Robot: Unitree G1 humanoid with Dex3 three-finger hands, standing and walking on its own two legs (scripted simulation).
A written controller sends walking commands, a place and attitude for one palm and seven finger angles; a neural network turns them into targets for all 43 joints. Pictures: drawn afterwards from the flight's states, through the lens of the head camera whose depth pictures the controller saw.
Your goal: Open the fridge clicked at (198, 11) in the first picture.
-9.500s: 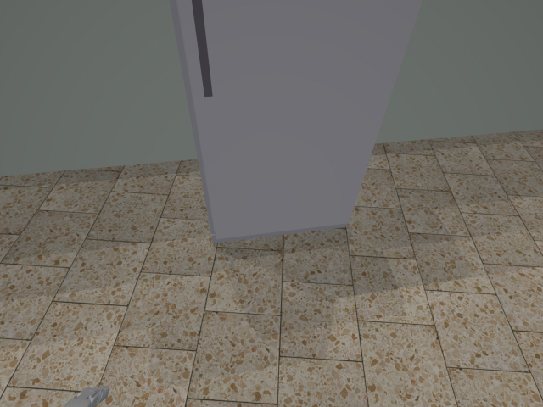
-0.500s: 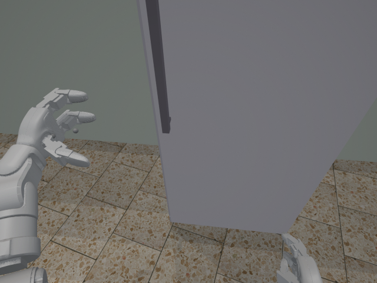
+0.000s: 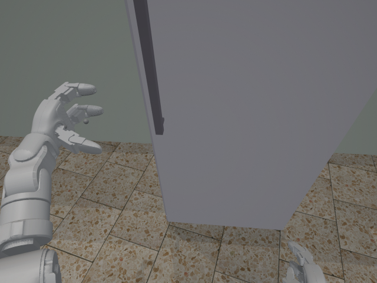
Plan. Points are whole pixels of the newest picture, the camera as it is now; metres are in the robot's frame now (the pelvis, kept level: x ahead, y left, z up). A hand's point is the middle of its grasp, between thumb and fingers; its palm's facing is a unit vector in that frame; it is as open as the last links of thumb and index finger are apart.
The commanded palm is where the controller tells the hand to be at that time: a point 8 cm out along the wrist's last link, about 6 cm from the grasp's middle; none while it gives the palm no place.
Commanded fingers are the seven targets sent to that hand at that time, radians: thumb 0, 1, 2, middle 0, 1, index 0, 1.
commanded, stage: move the hooked fingers beside the handle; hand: left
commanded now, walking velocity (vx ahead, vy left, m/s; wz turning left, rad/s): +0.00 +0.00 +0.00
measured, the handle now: (149, 46) +0.53 +0.13 +0.27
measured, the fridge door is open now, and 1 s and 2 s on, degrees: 0 0 0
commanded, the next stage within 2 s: feel for the door with the fingertips in 1.58 s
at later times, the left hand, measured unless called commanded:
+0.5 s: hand (107, 102) +0.43 +0.22 +0.19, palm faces +0.01 -1.00 +0.01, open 14.0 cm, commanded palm +0.40 +0.27 +0.18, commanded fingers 0.00 -0.50 0.30 -0.30 -1.20 -0.30 -1.20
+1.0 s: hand (118, 94) +0.46 +0.20 +0.18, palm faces -0.01 -1.00 +0.02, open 14.0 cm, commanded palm +0.44 +0.26 +0.18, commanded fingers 0.00 -0.50 0.30 -0.30 -1.20 -0.30 -1.20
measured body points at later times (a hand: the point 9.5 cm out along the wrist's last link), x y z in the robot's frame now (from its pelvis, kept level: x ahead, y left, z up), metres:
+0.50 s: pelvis +0.00 +0.00 +0.00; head +0.01 +0.00 +0.45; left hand +0.42 +0.27 +0.19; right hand +0.11 -0.26 -0.10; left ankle -0.02 +0.12 -0.74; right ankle +0.01 -0.12 -0.74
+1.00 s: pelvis +0.00 +0.01 +0.00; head +0.02 +0.01 +0.45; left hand +0.46 +0.25 +0.19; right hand +0.05 -0.26 -0.12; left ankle -0.02 +0.12 -0.74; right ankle +0.01 -0.12 -0.74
